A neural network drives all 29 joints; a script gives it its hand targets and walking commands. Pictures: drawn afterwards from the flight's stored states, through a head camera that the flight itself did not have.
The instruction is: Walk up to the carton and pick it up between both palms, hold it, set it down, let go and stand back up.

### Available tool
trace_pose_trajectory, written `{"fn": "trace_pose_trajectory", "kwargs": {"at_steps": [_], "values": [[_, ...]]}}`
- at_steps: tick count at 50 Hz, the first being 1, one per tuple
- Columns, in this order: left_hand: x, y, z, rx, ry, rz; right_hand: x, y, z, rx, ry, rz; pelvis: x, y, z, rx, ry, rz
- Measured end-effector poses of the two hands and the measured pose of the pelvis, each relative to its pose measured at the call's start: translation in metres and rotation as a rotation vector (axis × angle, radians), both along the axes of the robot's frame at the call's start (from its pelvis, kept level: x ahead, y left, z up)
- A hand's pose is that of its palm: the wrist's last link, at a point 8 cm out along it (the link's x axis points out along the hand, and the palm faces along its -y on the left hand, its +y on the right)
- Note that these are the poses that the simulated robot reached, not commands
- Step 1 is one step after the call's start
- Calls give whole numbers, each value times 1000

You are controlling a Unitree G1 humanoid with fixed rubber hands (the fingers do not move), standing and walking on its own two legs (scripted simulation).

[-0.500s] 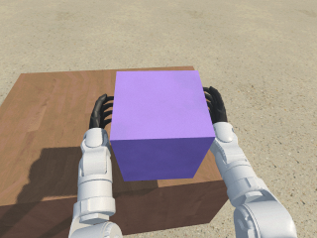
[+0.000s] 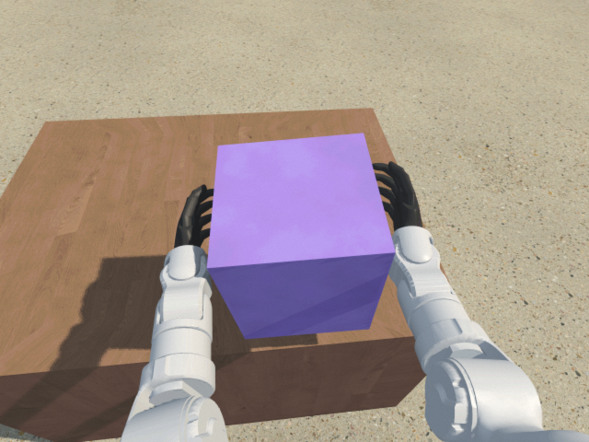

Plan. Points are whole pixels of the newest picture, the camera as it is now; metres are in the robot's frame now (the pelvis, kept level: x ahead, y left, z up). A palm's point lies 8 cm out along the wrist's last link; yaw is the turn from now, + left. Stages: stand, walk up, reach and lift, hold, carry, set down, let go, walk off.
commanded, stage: set down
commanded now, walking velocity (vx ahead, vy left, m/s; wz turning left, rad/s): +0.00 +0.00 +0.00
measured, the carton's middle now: (299, 244) +0.40 +0.03 +0.03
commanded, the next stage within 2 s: none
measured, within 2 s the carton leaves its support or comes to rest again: neither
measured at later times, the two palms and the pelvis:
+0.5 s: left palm (192, 256) +0.36 +0.19 +0.04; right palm (396, 229) +0.40 -0.11 +0.07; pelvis +0.00 +0.00 +0.00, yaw +0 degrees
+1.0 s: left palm (200, 261) +0.38 +0.19 +0.00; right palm (390, 234) +0.42 -0.11 +0.03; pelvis +0.01 +0.00 +0.00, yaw -1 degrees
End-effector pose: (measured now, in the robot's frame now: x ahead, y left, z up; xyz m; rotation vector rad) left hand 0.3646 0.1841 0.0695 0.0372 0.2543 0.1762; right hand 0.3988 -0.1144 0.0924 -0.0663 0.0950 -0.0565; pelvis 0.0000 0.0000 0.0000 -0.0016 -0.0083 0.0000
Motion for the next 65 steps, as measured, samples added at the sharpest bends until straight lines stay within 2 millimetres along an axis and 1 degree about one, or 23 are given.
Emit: {"fn": "trace_pose_trajectory", "kwargs": {"at_steps": [4,10,17,20,28,36,47,54,60,65], "values": [[1,2,-6,-4,-1,11,3,2,-6,8,0,9,3,-1,0,-1,25,2],[0,2,-12,1,2,18,6,3,-12,10,3,18,3,-4,0,-4,48,5],[-5,2,-27,-19,33,17,2,3,-22,-10,36,16,1,-6,0,-1,63,7],[-5,2,-30,-29,29,14,0,3,-24,-17,32,13,-1,-4,0,-2,83,4],[0,7,-33,-31,36,2,2,7,-24,-5,41,-1,-6,1,0,-3,106,-6],[6,12,-41,-37,54,11,10,13,-30,-7,71,9,-2,5,-1,-4,126,-7],[12,6,-60,-23,69,18,19,7,-51,-4,94,21,9,3,-2,-7,181,-14],[10,-1,-73,-17,76,29,18,0,-67,-2,104,26,10,-2,-4,-8,227,-15],[10,-2,-76,-25,56,30,16,0,-72,-10,87,23,7,-4,-5,-6,254,-10],[10,1,-76,-36,52,27,16,3,-69,-9,85,19,5,-1,-5,-5,257,-12]]}}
